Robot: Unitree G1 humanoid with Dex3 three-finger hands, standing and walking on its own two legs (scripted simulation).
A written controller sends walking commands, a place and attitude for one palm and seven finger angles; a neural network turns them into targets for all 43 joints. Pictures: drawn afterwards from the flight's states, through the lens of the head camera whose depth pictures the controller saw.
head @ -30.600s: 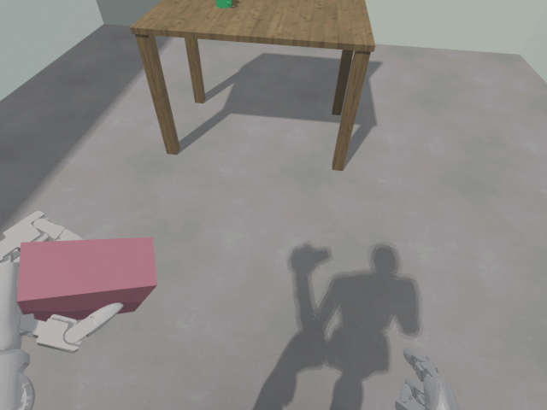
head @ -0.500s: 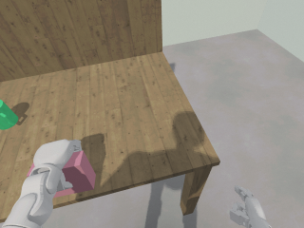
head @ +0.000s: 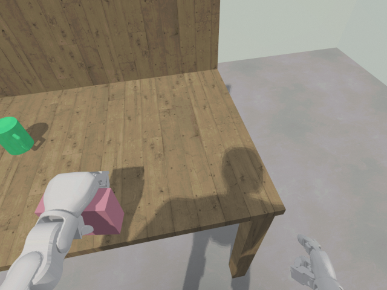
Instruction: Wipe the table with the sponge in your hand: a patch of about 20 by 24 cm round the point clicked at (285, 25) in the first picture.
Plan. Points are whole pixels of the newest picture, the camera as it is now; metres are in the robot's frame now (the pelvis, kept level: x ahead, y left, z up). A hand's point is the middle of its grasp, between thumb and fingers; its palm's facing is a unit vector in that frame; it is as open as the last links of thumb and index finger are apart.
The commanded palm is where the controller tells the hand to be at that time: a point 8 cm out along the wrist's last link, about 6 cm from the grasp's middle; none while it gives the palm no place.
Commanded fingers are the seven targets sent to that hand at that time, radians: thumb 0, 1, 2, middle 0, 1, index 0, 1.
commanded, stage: move the sponge above the wiping area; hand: left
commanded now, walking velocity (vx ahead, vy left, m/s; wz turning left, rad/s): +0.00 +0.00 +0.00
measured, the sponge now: (87, 216) +0.23 +0.29 +0.00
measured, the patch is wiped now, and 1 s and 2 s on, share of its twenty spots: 0.00 0.00 0.10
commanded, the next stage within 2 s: lower the sponge onto the table in 0.02 s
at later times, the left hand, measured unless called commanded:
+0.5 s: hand (70, 184) +0.25 +0.30 +0.09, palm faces +0.11 +0.02 -0.99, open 9.1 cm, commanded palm +0.22 +0.31 +0.12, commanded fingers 0.00 0.10 1.30 -1.20 -1.60 -1.20 -1.60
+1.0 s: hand (58, 190) +0.25 +0.35 +0.05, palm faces -0.03 -0.04 -1.00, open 9.1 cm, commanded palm +0.23 +0.32 +0.10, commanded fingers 0.00 0.10 1.30 -1.20 -1.60 -1.20 -1.60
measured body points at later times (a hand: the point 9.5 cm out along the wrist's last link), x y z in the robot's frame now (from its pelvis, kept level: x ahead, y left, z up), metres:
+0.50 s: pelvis -0.01 +0.00 +0.00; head +0.00 -0.02 +0.45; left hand +0.24 +0.30 +0.14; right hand +0.20 -0.23 -0.11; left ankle +0.01 +0.11 -0.74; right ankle -0.02 -0.11 -0.74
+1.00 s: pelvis +0.00 +0.00 +0.00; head +0.01 -0.03 +0.45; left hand +0.25 +0.34 +0.11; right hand +0.21 -0.23 -0.11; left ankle +0.01 +0.11 -0.74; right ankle -0.02 -0.11 -0.74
